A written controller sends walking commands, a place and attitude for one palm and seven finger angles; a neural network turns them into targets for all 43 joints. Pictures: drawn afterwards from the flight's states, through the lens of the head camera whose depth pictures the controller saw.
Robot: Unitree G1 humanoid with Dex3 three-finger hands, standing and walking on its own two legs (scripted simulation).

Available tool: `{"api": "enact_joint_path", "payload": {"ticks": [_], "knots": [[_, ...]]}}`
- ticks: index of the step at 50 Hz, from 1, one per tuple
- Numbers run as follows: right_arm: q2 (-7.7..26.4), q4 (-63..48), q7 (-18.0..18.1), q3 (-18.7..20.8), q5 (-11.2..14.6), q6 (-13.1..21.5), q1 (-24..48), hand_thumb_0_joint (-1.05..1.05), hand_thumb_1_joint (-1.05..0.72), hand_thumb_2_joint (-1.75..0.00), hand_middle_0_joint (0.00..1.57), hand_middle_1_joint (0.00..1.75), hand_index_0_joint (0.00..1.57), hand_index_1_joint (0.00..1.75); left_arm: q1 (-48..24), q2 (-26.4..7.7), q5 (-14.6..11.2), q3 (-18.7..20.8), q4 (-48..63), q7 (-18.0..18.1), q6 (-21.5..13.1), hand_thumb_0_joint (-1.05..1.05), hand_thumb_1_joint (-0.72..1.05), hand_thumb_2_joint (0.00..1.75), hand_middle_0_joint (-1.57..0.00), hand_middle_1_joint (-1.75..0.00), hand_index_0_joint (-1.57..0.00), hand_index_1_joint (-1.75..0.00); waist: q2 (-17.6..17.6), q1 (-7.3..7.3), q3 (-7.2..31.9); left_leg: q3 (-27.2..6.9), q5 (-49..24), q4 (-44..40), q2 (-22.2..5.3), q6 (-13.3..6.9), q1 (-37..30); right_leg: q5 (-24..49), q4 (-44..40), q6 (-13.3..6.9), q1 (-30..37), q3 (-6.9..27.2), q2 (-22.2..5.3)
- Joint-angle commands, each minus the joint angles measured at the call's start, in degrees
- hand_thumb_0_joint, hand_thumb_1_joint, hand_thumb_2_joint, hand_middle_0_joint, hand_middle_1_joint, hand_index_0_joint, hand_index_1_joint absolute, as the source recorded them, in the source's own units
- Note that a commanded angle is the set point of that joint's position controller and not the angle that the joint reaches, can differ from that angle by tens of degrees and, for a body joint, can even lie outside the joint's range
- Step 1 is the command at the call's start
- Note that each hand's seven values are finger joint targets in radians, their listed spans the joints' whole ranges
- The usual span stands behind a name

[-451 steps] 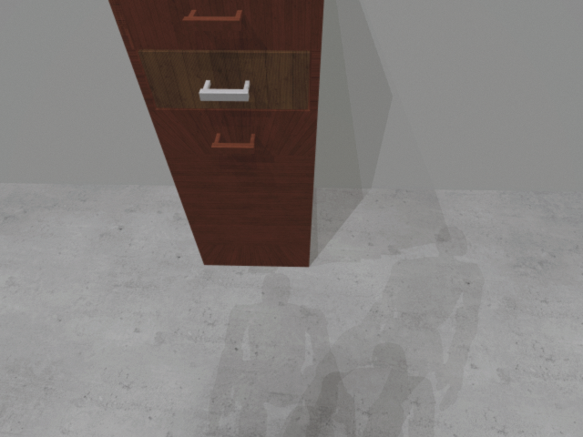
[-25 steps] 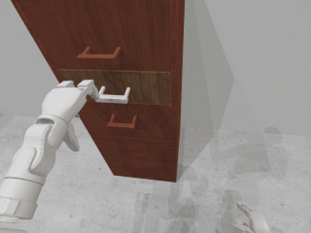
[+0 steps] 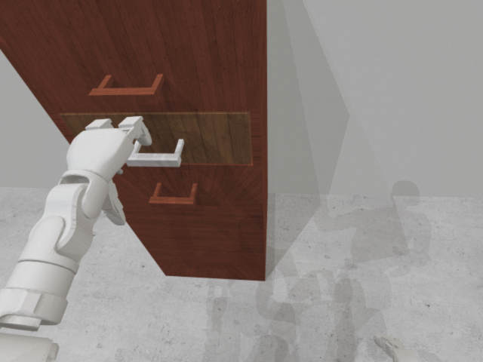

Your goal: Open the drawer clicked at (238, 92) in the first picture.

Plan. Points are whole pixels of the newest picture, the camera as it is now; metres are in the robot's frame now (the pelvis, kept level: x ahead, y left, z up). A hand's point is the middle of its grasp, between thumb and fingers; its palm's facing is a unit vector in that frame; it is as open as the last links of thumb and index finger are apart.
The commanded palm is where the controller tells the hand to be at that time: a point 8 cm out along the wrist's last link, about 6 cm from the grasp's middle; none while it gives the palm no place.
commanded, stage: move the hooked fingers above the handle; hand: left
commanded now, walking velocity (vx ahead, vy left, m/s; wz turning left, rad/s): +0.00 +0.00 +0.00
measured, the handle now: (156, 152) +0.50 +0.23 +0.05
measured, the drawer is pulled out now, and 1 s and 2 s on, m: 0.00 0.00 0.00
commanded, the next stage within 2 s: lower the fingers behind the handle in 1.32 s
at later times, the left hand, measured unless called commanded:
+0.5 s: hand (148, 154) +0.43 +0.20 +0.11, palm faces -0.01 -0.04 -1.00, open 13.9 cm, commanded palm +0.41 +0.22 +0.17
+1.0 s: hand (145, 150) +0.44 +0.22 +0.11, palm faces -0.04 -0.03 -1.00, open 13.9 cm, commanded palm +0.42 +0.22 +0.17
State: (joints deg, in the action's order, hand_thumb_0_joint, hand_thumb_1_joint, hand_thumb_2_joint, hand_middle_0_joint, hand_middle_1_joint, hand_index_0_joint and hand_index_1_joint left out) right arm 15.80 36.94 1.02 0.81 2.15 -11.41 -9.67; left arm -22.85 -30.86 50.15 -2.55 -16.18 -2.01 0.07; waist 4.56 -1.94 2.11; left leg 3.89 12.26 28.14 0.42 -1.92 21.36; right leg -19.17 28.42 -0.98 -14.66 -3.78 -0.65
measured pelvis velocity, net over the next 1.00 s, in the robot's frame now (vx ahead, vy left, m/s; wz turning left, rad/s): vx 0.00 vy -0.01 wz -0.02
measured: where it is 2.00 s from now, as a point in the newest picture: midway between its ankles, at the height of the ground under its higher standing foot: outside the picture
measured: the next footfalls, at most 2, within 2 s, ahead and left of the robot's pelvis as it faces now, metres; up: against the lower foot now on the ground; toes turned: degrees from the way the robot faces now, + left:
none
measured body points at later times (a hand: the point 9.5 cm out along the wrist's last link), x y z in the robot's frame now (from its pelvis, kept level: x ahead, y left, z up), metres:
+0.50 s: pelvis +0.00 -0.01 +0.00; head +0.03 -0.04 +0.44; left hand +0.42 +0.20 +0.17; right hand +0.11 -0.27 -0.14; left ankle +0.02 +0.10 -0.74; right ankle -0.05 -0.10 -0.74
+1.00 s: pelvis +0.00 -0.01 -0.01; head +0.04 -0.04 +0.44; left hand +0.44 +0.21 +0.16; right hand +0.07 -0.28 -0.15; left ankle +0.02 +0.10 -0.74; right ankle -0.05 -0.10 -0.74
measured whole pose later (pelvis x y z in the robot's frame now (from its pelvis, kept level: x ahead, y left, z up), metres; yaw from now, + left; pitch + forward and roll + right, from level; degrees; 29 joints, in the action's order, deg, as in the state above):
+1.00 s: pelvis +0.00 -0.01 -0.01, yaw -1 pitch +9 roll +0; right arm 16.0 38.8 2.4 2.8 2.8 -11.9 -15.8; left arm -39.2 -30.7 55.1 -3.2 -42.1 1.7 -2.6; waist 3.8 1.8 4.9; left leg 4.5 13.8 31.7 -1.1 -1.1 26.9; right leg -20.6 32.3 -2.0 -20.7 -2.9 0.6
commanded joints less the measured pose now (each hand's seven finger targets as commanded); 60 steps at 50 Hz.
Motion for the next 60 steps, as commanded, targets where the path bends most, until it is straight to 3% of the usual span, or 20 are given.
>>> {"api": "enact_joint_path", "payload": {"ticks": [1,4,8,15,22,25,27,31,35,36,39,41,44,47,51,53,54,56,59,60], "knots": [[6.8,-7.9,0.2,2.7,0.0,2.1,3.5,0.0,-0.9,-0.9,0.2,0.3,0.2,0.3,-21.5,-13.1,0.3,6.4,10.7,2.4,0.2,0.0,-0.5,0.3,-0.3,-1.2,-0.3,-1.2,-2.1,0.36,19.7,-3.4,-23.2,1.0,0.8,-1.1,-15.8,24.3,-1.2,-0.5,0.5,2.5,2.1],[7.0,-7.3,0.4,2.7,0.0,1.7,2.7,0.0,-0.9,-0.9,0.2,0.3,0.2,0.3,-24.2,-11.7,0.9,4.5,7.9,2.3,0.5,0.0,-0.5,0.3,-0.3,-1.2,-0.3,-1.2,-4.1,1.35,18.6,-3.6,-22.0,1.3,0.7,-1.0,-15.3,22.4,-1.4,-0.6,-1.0,2.2,2.3],[6.6,-7.0,0.6,2.8,0.1,1.7,1.9,0.0,-0.9,-0.9,0.2,0.3,0.2,0.3,-28.3,-10.6,1.4,3.2,6.3,3.1,0.3,0.0,-0.5,0.3,-0.3,-1.2,-0.3,-1.2,-3.7,1.7,19.3,-4.0,-20.9,1.6,0.6,-1.0,-15.8,20.8,-0.9,-0.7,-2.7,2.1,2.3],[6.7,-5.9,1.3,2.6,0.0,1.5,0.4,0.0,-0.9,-0.9,0.2,0.3,0.2,0.3,-35.0,-12.8,3.1,4.3,-2.2,5.3,0.4,0.0,-0.5,0.3,-0.3,-1.2,-0.3,-1.2,-3.9,1.74,20.1,-3.4,-17.6,2.0,0.9,-1.1,-12.8,19.6,-0.5,-1.0,-2.3,2.5,2.2],[6.9,-5.4,1.5,3.2,0.0,1.4,-1.7,0.0,-0.9,-0.9,0.2,0.3,0.2,0.3,-38.4,-11.8,4.0,2.9,-8.0,5.6,-0.5,0.0,-0.5,0.3,-0.3,-1.2,-0.3,-1.2,-4.0,2.58,21.8,-2.6,-18.8,3.2,1.0,-1.4,-12.0,23.2,0.4,-0.8,-2.1,3.1,2.0],[7.3,-5.1,1.7,3.3,0.1,1.3,-2.9,0.0,-0.9,-0.9,0.2,0.3,0.2,0.3,-38.0,-13.0,3.7,4.1,-11.6,5.1,-1.2,0.0,-0.5,0.3,-0.3,-1.2,-0.3,-1.2,-7.1,2.65,20.7,-2.1,-17.4,3.2,1.2,-1.6,-9.0,24.8,0.3,-0.4,-0.8,3.5,1.8],[7.4,-4.9,1.8,3.4,0.3,1.3,-3.7,0.0,-0.9,-0.9,0.2,0.3,0.2,0.3,-39.8,-13.6,4.0,4.0,-13.5,5.1,-1.8,0.0,-0.5,0.3,-0.3,-1.2,-0.3,-1.2,-6.4,3.11,19.5,-1.8,-16.1,3.2,1.3,-1.6,-7.7,24.6,0.4,-0.3,-1.6,3.6,1.7],[7.4,-4.1,1.9,4.2,0.1,1.5,-5.9,0.0,-0.9,-0.9,0.2,0.3,0.2,0.3,-43.9,-13.6,4.5,3.6,-13.5,5.7,-4.1,0.0,-0.5,0.3,-0.3,-1.2,-0.3,-1.2,-4.7,4.12,22.1,-1.7,-16.8,4.2,1.4,-1.7,-8.5,25.2,0.9,-0.4,-2.6,4.1,1.8],[7.3,-3.9,1.6,4.9,-0.1,1.8,-6.6,0.0,-0.9,-0.9,0.2,0.3,0.2,0.3,-43.0,-14.5,4.1,5.2,-12.0,6.9,-5.6,0.0,-0.5,0.3,-0.3,-1.2,-0.3,-1.2,-2.6,3.43,24.5,-1.8,-19.0,4.8,1.2,-1.8,-10.3,26.1,1.2,-0.6,-2.4,4.2,2.1],[7.5,-3.6,1.6,4.8,-0.1,1.6,-6.8,0.0,-0.9,-0.9,0.2,0.3,0.2,0.3,-42.4,-16.8,4.2,7.3,-12.8,7.4,-5.5,0.0,-0.5,0.3,-0.3,-1.2,-0.3,-1.2,-3.1,3.0,24.5,-1.7,-19.3,4.8,1.2,-1.7,-9.4,27.0,1.6,-0.5,-1.7,4.2,2.1],[7.6,-3.8,1.3,4.7,-0.1,1.4,-6.1,0.0,-0.9,-0.9,0.2,0.3,0.2,0.3,-40.0,-17.8,4.6,8.7,-14.0,8.1,-4.4,0.0,-0.5,0.3,-0.3,-1.2,-0.3,-1.2,-5.1,2.19,24.6,-1.2,-19.8,4.6,1.2,-1.7,-7.8,28.1,1.7,-0.4,0.0,4.1,2.1],[7.6,-3.8,1.2,4.7,0.3,1.3,-5.9,0.0,-0.9,-0.9,0.2,0.3,0.2,0.3,-40.7,-14.8,4.9,5.5,-15.3,8.2,-3.0,0.0,-0.5,0.3,-0.3,-1.2,-0.3,-1.2,-3.8,3.21,21.8,-1.1,-18.0,4.1,1.1,-1.6,-7.7,25.6,1.3,-0.4,-2.4,3.7,2.3],[8.1,-4.2,1.5,4.6,0.2,1.4,-5.7,0.0,-0.9,-0.9,0.2,0.3,0.2,0.3,-39.5,-17.3,4.9,7.3,-14.9,7.4,-2.4,0.0,-0.5,0.3,-0.3,-1.2,-0.3,-1.2,-6.2,2.78,23.5,-0.9,-18.0,3.9,1.1,-1.9,-7.5,26.7,0.8,-0.2,0.2,4.3,2.1],[7.9,-4.3,1.8,4.4,0.7,1.4,-5.7,0.0,-0.9,-0.9,0.2,0.3,0.2,0.3,-41.2,-14.4,4.5,4.1,-15.8,5.9,-2.5,0.0,-0.5,0.3,-0.3,-1.2,-0.3,-1.2,-5.8,4.09,20.0,-1.1,-15.6,3.5,1.1,-1.9,-7.5,24.4,0.1,-0.1,-2.4,4.0,2.1],[7.5,-4.6,2.1,4.8,0.3,1.7,-6.0,0.0,-0.9,-0.9,0.2,0.3,0.2,0.3,-42.5,-15.0,4.3,4.9,-11.3,5.3,-5.1,0.0,-0.5,0.3,-0.3,-1.2,-0.3,-1.2,-3.5,3.92,23.6,-1.7,-18.8,4.5,1.1,-2.1,-11.1,25.5,0.7,-0.4,-2.7,4.2,2.4],[7.3,-4.4,1.9,4.7,0.4,1.7,-5.9,0.0,-0.9,-0.9,0.2,0.3,0.2,0.3,-42.8,-14.0,4.3,4.4,-12.0,5.6,-5.4,0.0,-0.5,0.3,-0.3,-1.2,-0.3,-1.2,-2.9,4.21,21.8,-2.0,-18.2,4.6,1.1,-1.9,-11.2,23.5,0.7,-0.5,-4.8,3.8,2.6],[7.2,-4.2,1.9,4.6,0.4,1.8,-6.0,0.0,-0.9,-0.9,0.2,0.3,0.2,0.3,-42.9,-12.8,4.0,3.5,-13.5,5.7,-5.2,0.0,-0.5,0.3,-0.3,-1.2,-0.3,-1.2,-4.8,4.64,20.6,-1.9,-17.5,4.6,0.9,-2.0,-10.7,22.7,0.2,-0.4,-5.3,3.8,2.5],[7.8,-3.5,2.1,4.1,0.6,1.9,-6.0,0.0,-0.9,-0.9,0.2,0.3,0.2,0.3,-44.1,-15.6,4.3,5.0,-17.3,6.4,-4.2,0.0,-0.5,0.3,-0.3,-1.2,-0.3,-1.2,-4.8,4.66,18.1,-1.8,-13.9,4.1,0.8,-1.7,-8.2,19.4,0.0,-0.4,-6.7,3.8,2.3],[7.8,-3.6,2.3,4.1,0.2,2.1,-6.5,0.0,-0.9,-0.9,0.2,0.3,0.2,0.3,-47.0,-17.6,5.3,6.1,-16.3,7.0,-4.3,0.0,-0.5,0.3,-0.3,-1.2,-0.3,-1.2,-3.6,4.13,23.3,-1.9,-16.9,4.8,0.9,-1.7,-9.1,21.8,1.1,-0.7,-4.5,3.9,2.2],[7.5,-3.9,2.1,4.2,0.2,2.2,-6.6,0.0,-0.9,-0.9,0.2,0.3,0.2,0.3,-47.4,-16.6,5.4,5.3,-15.7,7.2,-4.3,0.0,-0.5,0.3,-0.3,-1.2,-0.3,-1.2,-1.8,4.1,24.7,-2.0,-17.9,5.1,1.0,-1.6,-10.1,22.6,1.6,-0.7,-4.5,3.8,2.3]]}}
